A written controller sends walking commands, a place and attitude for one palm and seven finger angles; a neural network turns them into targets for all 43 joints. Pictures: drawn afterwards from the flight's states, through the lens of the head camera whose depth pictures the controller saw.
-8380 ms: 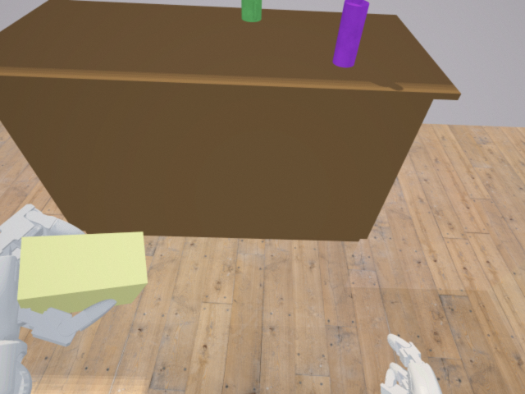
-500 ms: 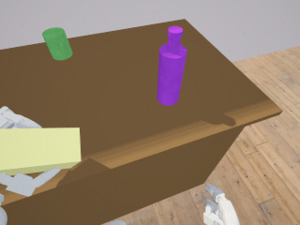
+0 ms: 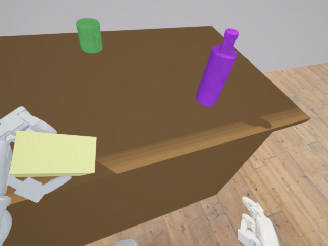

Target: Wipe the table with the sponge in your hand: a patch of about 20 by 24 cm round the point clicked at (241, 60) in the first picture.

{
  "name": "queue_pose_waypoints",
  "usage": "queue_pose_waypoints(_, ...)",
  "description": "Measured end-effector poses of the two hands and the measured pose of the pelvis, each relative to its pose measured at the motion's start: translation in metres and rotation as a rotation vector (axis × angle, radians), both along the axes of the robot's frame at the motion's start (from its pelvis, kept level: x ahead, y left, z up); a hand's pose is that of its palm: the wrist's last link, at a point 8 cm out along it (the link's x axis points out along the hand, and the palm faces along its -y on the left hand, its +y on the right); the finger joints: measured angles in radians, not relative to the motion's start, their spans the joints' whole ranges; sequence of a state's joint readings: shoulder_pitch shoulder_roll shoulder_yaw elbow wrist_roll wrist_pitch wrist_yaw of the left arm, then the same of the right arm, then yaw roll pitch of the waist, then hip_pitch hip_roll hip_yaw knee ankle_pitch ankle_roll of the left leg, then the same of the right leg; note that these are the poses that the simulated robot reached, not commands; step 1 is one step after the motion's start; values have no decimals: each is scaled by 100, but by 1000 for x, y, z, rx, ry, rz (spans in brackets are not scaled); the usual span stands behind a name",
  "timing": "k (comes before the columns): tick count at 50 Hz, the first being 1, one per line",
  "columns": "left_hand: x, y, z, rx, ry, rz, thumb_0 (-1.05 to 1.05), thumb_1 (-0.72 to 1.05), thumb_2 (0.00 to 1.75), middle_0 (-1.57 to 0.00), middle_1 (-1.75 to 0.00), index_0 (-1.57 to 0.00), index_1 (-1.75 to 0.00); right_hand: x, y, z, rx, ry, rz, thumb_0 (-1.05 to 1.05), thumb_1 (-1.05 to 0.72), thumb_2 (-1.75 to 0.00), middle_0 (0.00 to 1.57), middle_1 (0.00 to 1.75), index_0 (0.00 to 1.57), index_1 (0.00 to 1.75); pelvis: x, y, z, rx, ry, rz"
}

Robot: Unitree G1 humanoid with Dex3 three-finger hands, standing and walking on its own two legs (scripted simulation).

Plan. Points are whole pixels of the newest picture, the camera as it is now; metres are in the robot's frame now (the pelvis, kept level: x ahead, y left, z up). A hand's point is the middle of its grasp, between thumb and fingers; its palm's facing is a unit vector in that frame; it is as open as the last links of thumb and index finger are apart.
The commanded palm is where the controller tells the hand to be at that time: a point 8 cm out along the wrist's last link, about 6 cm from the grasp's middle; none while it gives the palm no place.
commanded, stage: come to a stop and stand still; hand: left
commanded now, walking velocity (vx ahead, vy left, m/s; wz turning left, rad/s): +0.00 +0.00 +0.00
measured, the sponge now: (65, 157) +0.23 +0.21 +0.14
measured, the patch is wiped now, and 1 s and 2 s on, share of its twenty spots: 0.00 0.00 0.00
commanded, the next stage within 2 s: look again from close up in 1.92 s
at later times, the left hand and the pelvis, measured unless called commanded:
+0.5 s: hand out of the picture +0.15 +0.36 +0.15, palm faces +0.49 -0.83 -0.28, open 10.4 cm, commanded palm +0.09 +0.37 +0.18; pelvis -0.05 +0.08 -0.02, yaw +3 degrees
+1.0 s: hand out of the picture +0.17 +0.42 +0.15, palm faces +0.37 -0.90 -0.24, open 10.4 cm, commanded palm +0.11 +0.45 +0.18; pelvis -0.07 +0.18 -0.02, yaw -5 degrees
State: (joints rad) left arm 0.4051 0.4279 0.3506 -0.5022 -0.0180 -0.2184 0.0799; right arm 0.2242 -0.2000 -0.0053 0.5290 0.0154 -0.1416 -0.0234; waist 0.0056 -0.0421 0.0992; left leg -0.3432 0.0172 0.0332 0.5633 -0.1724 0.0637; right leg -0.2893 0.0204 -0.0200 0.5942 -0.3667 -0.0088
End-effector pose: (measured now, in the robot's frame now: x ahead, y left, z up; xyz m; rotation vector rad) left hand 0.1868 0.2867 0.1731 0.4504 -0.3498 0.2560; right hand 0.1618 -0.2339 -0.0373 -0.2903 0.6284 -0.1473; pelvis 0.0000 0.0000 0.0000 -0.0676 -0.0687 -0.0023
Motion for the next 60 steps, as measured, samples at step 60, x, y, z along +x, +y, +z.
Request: queue_pose_waypoints(60,-62,178,41,200,-7,-61,-1,-51,101,-69,-136,-71,-136,-97,222,-44,190,128,-20,1,-90,-90,20,30,20,30,-68,195,-5,18,70,-70)
